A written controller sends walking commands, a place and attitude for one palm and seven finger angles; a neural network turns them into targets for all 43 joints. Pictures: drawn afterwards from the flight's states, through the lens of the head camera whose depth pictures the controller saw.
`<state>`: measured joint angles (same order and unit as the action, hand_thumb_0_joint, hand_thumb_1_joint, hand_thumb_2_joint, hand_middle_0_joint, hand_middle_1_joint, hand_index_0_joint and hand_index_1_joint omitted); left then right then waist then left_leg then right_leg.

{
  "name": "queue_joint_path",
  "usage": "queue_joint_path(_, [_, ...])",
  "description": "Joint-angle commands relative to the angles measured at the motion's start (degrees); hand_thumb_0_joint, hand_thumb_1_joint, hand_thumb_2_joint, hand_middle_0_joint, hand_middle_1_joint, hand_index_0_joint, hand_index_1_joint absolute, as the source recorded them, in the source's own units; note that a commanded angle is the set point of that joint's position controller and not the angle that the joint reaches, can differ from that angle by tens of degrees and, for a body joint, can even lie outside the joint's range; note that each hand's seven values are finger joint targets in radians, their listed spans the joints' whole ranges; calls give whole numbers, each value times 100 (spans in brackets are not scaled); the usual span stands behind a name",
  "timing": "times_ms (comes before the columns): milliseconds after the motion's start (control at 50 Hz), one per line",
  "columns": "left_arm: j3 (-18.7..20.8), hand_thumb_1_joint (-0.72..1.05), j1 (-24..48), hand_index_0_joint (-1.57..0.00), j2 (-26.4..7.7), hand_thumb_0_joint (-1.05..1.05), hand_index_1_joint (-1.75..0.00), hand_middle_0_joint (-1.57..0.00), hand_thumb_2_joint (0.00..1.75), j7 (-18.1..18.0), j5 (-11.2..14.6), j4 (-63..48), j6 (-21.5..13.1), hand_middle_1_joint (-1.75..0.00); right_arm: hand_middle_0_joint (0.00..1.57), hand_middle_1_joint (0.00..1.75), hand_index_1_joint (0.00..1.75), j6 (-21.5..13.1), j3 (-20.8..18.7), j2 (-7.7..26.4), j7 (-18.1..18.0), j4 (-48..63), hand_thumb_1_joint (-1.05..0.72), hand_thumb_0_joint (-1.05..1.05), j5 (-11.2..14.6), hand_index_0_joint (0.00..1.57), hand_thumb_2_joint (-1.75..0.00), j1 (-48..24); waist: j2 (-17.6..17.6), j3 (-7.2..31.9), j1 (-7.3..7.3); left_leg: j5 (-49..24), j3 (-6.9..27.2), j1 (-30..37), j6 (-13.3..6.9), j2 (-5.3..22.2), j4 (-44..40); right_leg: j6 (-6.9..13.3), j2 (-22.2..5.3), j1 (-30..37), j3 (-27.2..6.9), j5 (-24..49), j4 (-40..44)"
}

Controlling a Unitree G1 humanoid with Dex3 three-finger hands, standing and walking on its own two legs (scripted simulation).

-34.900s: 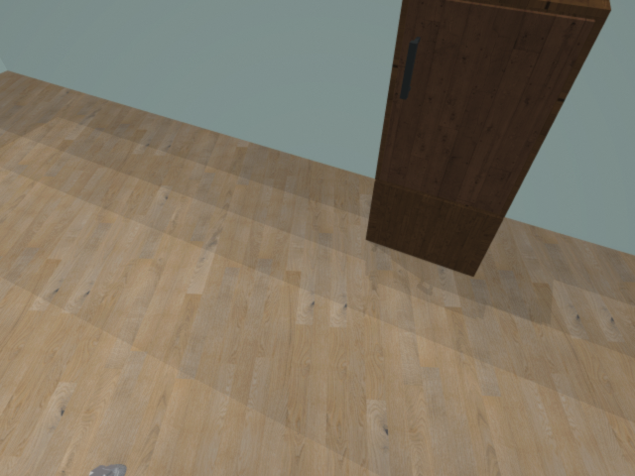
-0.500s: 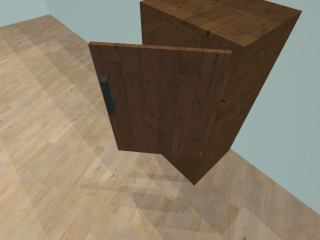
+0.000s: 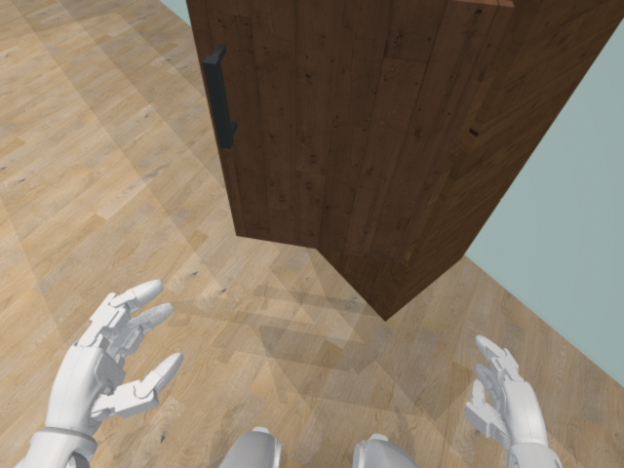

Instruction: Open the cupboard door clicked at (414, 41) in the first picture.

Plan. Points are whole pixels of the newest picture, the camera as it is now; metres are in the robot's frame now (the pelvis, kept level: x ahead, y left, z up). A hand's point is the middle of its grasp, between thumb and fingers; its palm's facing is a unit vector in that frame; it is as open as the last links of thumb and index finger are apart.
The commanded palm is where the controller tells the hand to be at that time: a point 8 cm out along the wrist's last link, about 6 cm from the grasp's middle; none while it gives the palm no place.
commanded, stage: raise the hand with hooked fingers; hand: left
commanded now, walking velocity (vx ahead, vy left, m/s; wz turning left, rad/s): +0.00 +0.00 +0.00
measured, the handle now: (223, 99) +0.62 +0.21 +0.10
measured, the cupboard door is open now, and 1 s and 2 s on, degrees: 42 42 42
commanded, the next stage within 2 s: move the hooked fingers beside the handle in 1.54 s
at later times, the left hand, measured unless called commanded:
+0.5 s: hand (111, 315) +0.25 +0.25 +0.07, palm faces -0.05 -1.00 -0.04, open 12.4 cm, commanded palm +0.23 +0.31 +0.08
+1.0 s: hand (71, 253) +0.30 +0.30 +0.11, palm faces -0.02 -1.00 -0.04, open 14.0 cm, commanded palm +0.28 +0.35 +0.12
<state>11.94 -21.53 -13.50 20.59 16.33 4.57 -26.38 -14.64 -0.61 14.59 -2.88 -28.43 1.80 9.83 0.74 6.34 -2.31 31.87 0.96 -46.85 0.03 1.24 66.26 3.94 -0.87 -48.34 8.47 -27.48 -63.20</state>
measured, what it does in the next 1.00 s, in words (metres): stands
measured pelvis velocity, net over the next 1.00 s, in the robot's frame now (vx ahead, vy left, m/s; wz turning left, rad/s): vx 0.02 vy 0.04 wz -0.02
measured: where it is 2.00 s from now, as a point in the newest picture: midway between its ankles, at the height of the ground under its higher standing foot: outside the picture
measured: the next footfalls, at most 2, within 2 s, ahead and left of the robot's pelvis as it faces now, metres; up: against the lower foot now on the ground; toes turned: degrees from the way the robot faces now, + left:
none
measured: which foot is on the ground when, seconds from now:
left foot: down 0.00-1.00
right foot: down 0.00-1.00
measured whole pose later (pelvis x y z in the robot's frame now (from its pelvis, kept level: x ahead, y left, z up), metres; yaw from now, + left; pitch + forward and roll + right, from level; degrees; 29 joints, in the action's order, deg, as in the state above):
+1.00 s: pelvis +0.02 +0.04 +0.04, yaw -1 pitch +9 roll -2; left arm 23.6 1.2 -24.3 30.1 20.1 22.4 -14.1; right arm -12.5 3.7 15.7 -4.1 -31.8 2.1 16.3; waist -1.0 4.6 -0.3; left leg 26.4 -1.3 -34.0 -2.7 -0.2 51.3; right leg 0.7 -1.2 -35.3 6.0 -20.9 -47.3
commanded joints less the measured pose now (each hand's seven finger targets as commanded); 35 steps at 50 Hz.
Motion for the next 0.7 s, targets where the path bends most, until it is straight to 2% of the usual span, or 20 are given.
queue_joint_path(0, [511, 22, 922, -25, -1053, 0, -74, -25, 61, 249, 183, -1035, -46, -74, 20, 30, 30, -229, -209, 723, -136, 535, -90, 0, 59, 20, -90, 137, -404, 1221, 402, -1533, 93, 285, -178, -127, -1025, -270, 86, 1333, -971, 821, 1323])
queue_joint_path(60, [797, 15, 642, -25, -1148, 0, -78, -25, 58, 319, 348, -756, 355, -78, 20, 30, 30, -210, -188, 689, -140, 590, -90, 0, 90, 20, -90, 36, -130, 1269, 253, -1513, 74, 224, -161, -169, -1272, -329, 11, 1748, -1004, 636, 1597])
queue_joint_path(80, [950, 13, 609, -25, -1262, 0, -80, -25, 57, 348, 417, -603, 447, -80, 20, 30, 30, -201, -160, 699, -142, 598, -90, 0, 69, 20, -90, -15, -169, 1242, 154, -1618, 112, 236, -151, -174, -1315, -275, 46, 1832, -973, 706, 1553])
queue_joint_path(120, [1068, 8, 630, -26, -1301, 0, -82, -26, 55, 307, 452, -693, 455, -82, 20, 30, 30, -216, -161, 669, -131, 604, -90, 0, 64, 20, -90, 36, -87, 1323, 146, -1613, 91, 304, -146, -177, -1435, -309, 9, 1900, -947, 652, 1628])
queue_joint_path(180, [966, 1, 871, -26, -1223, 0, -87, -26, 52, 246, 487, -693, 341, -87, 20, 30, 30, -293, -120, 692, -116, 598, -90, 0, 27, 20, -90, 49, -152, 1017, 186, -1550, 127, 350, -139, -168, -1549, -267, 53, 1704, -855, 545, 1627])
queue_joint_path(220, [1000, -3, 898, -27, -1241, 0, -90, -27, 50, 233, 460, -633, 224, -90, 20, 30, 30, -331, -143, 739, -108, 556, -90, 0, 30, 20, -90, 196, -20, 1119, 212, -1526, 120, 439, -141, -168, -1625, -287, 47, 1696, -797, 529, 1636])
queue_joint_path(260, [1019, -8, 937, -27, -1282, 0, -93, -27, 48, 239, 451, -565, 159, -93, 20, 30, 30, -366, -157, 775, -104, 551, -90, 0, 42, 20, -90, 264, -64, 1095, 230, -1407, 99, 491, -141, -176, -1687, -297, 35, 1636, -791, 388, 1694])
queue_joint_path(300, [1051, -13, 1204, -27, -1424, 0, -96, -27, 46, 313, 443, -542, 143, -96, 20, 30, 30, -363, -144, 845, -118, 540, -90, 0, 47, 20, -90, 314, -125, 1032, 259, -1425, 111, 572, -140, -165, -1741, -267, 54, 1615, -749, 435, 1675])
queue_joint_path(320, [1015, -15, 1174, -27, -1391, 0, -98, -27, 45, 343, 440, -567, 130, -98, 20, 30, 30, -378, -146, 843, -120, 534, -90, 0, 64, 20, -90, 324, -416, 1035, 236, -1439, 100, 707, -132, -169, -1793, -249, 57, 1600, -729, 496, 1675])
queue_joint_path(340, [1054, -17, 1254, -28, -1462, 0, -99, -28, 44, 335, 433, -651, 131, -99, 20, 30, 30, -391, -145, 862, -124, 546, -90, 0, 53, 20, -90, 354, -381, 1096, 239, -1539, 135, 806, -134, -159, -1851, -245, 69, 1619, -646, 654, 1638])
queue_joint_path(380, [1120, -22, 1371, -28, -1584, 0, -102, -28, 42, 345, 440, -662, 162, -102, 20, 30, 30, -388, -143, 901, -129, 538, -90, 0, 46, 20, -90, 394, -464, 1111, 228, -1738, 165, 957, -119, -153, -1878, -209, 115, 1674, -593, 908, 1584])
queue_joint_path(420, [1101, -27, 1382, -28, -1536, 0, -105, -28, 40, 351, 440, -709, 186, -105, 20, 30, 30, -379, -141, 894, -122, 532, -90, 0, 61, 20, -90, 420, -626, 1148, 220, -1912, 176, 1165, -79, -135, -1970, -212, 121, 1697, -519, 1097, 1578])
queue_joint_path(480, [1242, -34, 1529, -29, -1680, 0, -110, -29, 37, 354, 472, -529, 298, -110, 20, 30, 30, -331, -127, 941, -126, 512, -90, 0, 34, 20, -90, 469, -464, 1015, 244, -2126, 219, 1219, -55, -122, -1993, -194, 176, 1724, -464, 1341, 1581])
queue_joint_path(520, [1213, -38, 1685, -29, -1636, 0, -112, -29, 35, 411, 478, -372, 378, -112, 20, 30, 30, -276, -107, 941, -127, 530, -90, 0, 59, 20, -90, 439, -543, 874, 272, -1945, 195, 1239, -44, -120, -2072, -211, 161, 1676, -467, 1217, 1672])
queue_joint_path(540, [1234, -41, 1793, -29, -1688, 0, -114, -29, 34, 434, 473, -348, 418, -114, 20, 30, 30, -259, -105, 961, -138, 533, -90, 0, 68, 20, -90, 432, -535, 888, 280, -1896, 192, 1247, -48, -117, -2090, -216, 155, 1687, -469, 1181, 1700])
queue_joint_path(560, [1261, -43, 1902, -29, -1743, 0, -115, -29, 33, 458, 463, -354, 447, -115, 20, 30, 30, -255, -97, 960, -145, 537, -90, 0, 64, 20, -90, 416, -685, 937, 264, -1947, 197, 1314, -40, -121, -2110, -203, 146, 1723, -474, 1220, 1713])
queue_joint_path(600, [1308, -48, 2136, -30, -1857, 0, -118, -30, 31, 538, 454, -328, 533, -118, 20, 30, 30, -224, -70, 968, -156, 550, -90, 0, 61, 20, -90, 458, -753, 1042, 255, -2290, 235, 1533, -2, -96, -2148, -176, 184, 1778, -441, 1464, 1687])
queue_joint_path(640, [1273, -50, 2278, -30, -1838, 0, -120, -30, 30, 591, 456, -271, 592, -120, 20, 30, 30, -218, -61, 966, -165, 538, -90, 0, 63, 20, -90, 463, -739, 1073, 278, -2421, 254, 1645, 18, -85, -2165, -191, 179, 1796, -426, 1564, 1728])
queue_joint_path(680, [1352, -50, 2459, -30, -1984, 0, -120, -30, 30, 636, 461, -149, 661, -120, 20, 30, 30, -208, -37, 995, -163, 532, -90, 0, 50, 20, -90, 480, -733, 1026, 267, -2503, 306, 1695, 48, -82, -2194, -163, 223, 1814, -408, 1598, 1725])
